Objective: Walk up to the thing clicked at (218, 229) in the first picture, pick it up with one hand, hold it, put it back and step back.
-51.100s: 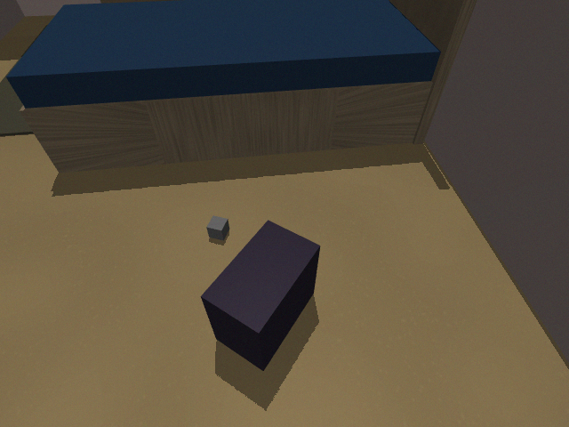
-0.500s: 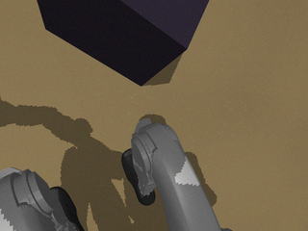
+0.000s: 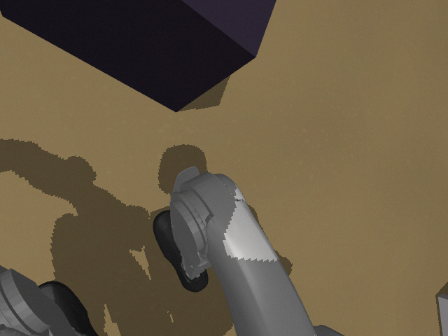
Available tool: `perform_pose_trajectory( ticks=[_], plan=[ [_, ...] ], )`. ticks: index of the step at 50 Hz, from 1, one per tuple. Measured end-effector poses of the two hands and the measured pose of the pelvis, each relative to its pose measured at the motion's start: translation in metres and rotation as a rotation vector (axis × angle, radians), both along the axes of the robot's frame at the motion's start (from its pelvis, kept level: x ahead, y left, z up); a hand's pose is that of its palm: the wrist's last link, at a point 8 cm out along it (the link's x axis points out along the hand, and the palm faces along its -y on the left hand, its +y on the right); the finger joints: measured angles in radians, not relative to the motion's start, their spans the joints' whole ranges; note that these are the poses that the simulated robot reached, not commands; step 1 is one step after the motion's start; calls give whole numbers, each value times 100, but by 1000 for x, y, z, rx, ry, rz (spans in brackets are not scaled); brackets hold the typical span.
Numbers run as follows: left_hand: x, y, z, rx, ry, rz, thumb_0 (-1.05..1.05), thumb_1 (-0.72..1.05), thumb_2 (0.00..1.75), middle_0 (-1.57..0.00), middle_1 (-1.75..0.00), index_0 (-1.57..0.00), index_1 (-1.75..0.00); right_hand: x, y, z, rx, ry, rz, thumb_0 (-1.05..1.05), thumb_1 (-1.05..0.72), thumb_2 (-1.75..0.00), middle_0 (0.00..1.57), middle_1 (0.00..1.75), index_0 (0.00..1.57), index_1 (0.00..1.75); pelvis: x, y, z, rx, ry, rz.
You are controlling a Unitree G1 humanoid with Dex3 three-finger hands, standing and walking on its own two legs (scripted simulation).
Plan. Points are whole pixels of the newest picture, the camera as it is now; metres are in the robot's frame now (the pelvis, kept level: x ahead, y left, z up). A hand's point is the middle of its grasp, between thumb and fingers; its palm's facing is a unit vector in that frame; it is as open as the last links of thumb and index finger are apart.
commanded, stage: rest palm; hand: left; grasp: from above
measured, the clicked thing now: out of the picture +0.47 +0.32 -0.29
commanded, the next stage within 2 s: close in 0.72 s
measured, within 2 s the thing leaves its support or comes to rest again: neither
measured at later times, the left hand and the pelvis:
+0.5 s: hand out of the picture +0.47 +0.32 -0.25, palm faces -0.09 -0.42 -0.90, open 12.0 cm; pelvis +0.00 +0.00 +0.00, yaw -1 degrees
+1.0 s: hand out of the picture +0.47 +0.31 -0.27, palm faces -0.08 -0.41 -0.91, open 10.9 cm; pelvis +0.00 +0.00 +0.00, yaw -2 degrees
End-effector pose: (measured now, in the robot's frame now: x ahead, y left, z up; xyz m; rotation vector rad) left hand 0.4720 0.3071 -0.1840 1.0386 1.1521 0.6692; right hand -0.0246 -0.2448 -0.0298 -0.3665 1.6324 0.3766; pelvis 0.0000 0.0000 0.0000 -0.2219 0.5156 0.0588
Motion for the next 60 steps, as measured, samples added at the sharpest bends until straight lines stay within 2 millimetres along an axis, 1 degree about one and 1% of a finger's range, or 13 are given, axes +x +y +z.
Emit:
perform_pose_trajectory(
  ticks=[7, 16, 24, 33, 43, 47, 53, 60],
  plan=[
    [-10, 7, -12, -27, 3, 75, 0, -29, 86, -35, -77, -32, -81, 1, 10, -5, 30, 8, 11, 0, -92, -91, 19, 29, 19, 30, -2, 0, -2, -4, -7, -2],
    [-5, 17, -7, -14, -5, 41, 0, -21, 83, -40, -75, -37, -79, 12, 8, -9, 19, -23, 37, 0, -92, -91, 19, 29, 19, 30, -2, 2, -5, -17, -12, -2],
    [-4, 13, -7, -16, 16, 5, 0, -19, 78, -39, -75, -37, -78, 14, 9, -6, 5, -52, 36, 0, -92, -90, 19, 29, 19, 30, -2, 3, -5, -24, -20, -5],
    [-6, 6, -20, -25, 17, 14, 0, -21, 78, -37, -75, -36, -78, 7, 10, 2, 4, -14, 41, 0, -92, -90, 19, 29, 19, 30, -2, 3, -3, -29, -16, -10],
    [-3, 11, -26, -23, -2, 31, 0, -18, 78, -38, -74, -38, -77, 7, 11, 4, 4, 3, 54, 0, -91, -91, 19, 29, 19, 30, -2, 3, -4, -33, -14, -14],
    [-3, 12, -26, -16, 7, 20, 0, -11, 78, -44, -72, -43, -75, 10, 10, 3, 0, -2, 55, 0, -91, -90, 19, 29, 19, 30, -2, 3, -4, -34, -15, -14],
    [-3, 11, -23, -8, 11, 14, -1, -6, 69, -50, -67, -54, -70, 13, 9, 3, 2, -19, 63, 1, -91, -90, 19, 29, 19, 30, -2, 3, -3, -36, -17, -13],
    [-2, 12, -20, -10, 5, 19, -1, -2, 58, -55, -62, -63, -64, 14, 9, 3, 0, -30, 64, 0, -91, -90, 19, 29, 19, 30, -2, 3, -3, -35, -20, -14]
  ],
)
